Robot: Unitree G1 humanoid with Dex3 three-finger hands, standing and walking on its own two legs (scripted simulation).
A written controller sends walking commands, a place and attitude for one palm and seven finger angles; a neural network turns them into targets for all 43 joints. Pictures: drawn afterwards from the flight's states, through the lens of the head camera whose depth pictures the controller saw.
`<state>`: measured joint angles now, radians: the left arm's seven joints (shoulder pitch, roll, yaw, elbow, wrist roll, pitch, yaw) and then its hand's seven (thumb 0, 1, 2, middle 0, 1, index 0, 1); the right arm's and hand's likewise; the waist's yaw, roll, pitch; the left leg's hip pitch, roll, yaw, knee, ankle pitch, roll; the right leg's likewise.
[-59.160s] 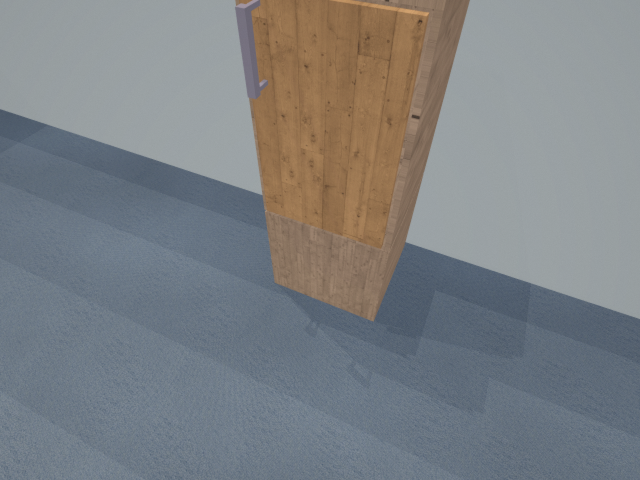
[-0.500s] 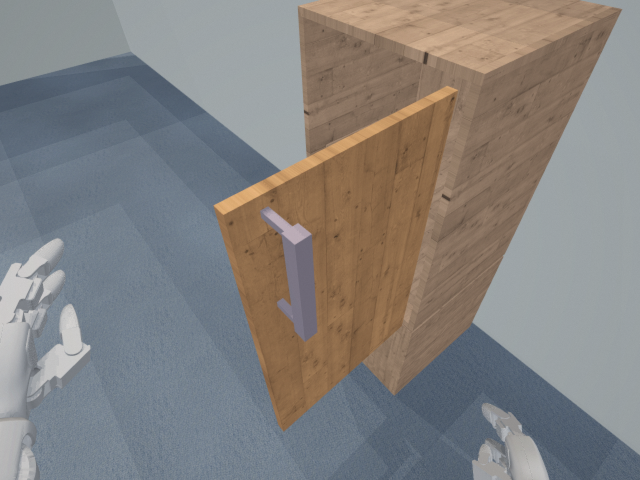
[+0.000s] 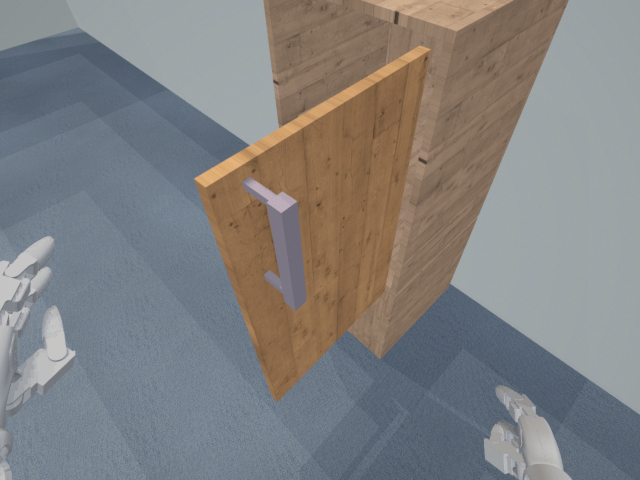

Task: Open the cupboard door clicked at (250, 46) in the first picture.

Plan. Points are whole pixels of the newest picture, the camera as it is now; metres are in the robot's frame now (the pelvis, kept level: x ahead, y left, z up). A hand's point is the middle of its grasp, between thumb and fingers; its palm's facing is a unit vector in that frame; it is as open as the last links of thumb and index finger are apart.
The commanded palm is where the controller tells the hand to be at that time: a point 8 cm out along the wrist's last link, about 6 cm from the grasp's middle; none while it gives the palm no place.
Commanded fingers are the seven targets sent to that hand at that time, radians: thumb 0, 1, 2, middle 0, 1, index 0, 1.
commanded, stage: step back with the hand held close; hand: left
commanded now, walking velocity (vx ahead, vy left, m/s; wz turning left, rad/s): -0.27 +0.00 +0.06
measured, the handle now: (276, 249) +0.33 +0.08 +0.14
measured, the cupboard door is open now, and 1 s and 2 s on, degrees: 92 92 92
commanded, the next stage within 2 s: stop stepping back and stand still in 0.58 s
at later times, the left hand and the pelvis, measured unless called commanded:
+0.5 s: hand out of the picture +0.06 +0.30 +0.15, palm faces +0.49 -0.76 -0.43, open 7.4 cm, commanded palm +0.01 +0.34 +0.17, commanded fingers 0.00 0.90 0.90 -0.20 -0.30 -0.20 -0.30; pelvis -0.12 +0.04 -0.02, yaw +2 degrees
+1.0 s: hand out of the picture -0.03 +0.28 +0.17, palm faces +0.38 -0.80 -0.47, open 7.4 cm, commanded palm -0.07 +0.33 +0.17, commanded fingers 0.00 0.90 0.90 -0.20 -0.30 -0.20 -0.30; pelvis -0.22 +0.03 +0.00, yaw -3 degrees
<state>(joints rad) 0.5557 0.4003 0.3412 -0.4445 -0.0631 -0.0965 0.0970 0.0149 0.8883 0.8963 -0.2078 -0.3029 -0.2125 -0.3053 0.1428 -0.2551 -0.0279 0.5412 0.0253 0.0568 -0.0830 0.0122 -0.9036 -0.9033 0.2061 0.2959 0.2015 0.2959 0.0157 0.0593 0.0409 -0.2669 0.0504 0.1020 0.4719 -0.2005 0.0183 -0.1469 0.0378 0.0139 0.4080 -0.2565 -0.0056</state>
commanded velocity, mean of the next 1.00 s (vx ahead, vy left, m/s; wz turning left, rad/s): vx -0.12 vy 0.01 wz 0.02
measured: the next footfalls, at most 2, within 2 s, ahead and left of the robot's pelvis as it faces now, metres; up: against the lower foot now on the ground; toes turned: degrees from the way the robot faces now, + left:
left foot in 0.52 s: -0.02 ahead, +0.14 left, +0.00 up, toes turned +3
right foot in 0.86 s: -0.27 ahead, -0.06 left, +0.00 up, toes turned -3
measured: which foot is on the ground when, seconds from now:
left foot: down 0.00-0.40, up 0.42-0.50, down 0.52-0.88, up 0.90-1.00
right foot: down 0.00-0.52, up 0.54-0.84, down 0.86-1.00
